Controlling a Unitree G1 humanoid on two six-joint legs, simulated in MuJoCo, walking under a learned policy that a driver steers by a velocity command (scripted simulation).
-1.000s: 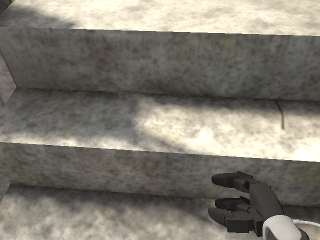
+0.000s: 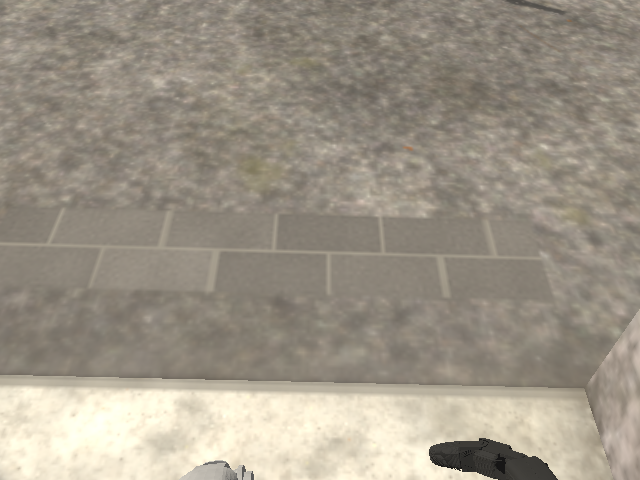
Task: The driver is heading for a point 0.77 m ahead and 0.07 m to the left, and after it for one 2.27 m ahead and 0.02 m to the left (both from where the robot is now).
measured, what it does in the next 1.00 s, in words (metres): climbs, turning left: left foot 0.21 m higher, then right foot 0.21 m higher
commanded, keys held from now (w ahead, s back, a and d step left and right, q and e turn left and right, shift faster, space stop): q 0.30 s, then no key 0.06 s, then w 0.64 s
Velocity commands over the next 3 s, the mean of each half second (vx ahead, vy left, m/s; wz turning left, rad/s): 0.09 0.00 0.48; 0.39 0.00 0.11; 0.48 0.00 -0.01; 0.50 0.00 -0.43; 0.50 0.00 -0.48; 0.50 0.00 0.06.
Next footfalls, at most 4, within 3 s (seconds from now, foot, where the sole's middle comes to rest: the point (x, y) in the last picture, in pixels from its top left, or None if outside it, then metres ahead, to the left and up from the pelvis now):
0.02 left None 0.18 0.11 -0.58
0.80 right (441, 450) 0.43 -0.17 -0.36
1.46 left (226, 294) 0.71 0.16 -0.36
2.00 right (321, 158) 1.08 -0.01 -0.36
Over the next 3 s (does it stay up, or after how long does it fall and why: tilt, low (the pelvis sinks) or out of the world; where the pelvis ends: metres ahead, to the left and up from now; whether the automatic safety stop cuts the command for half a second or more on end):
stays up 1.43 -0.01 0.40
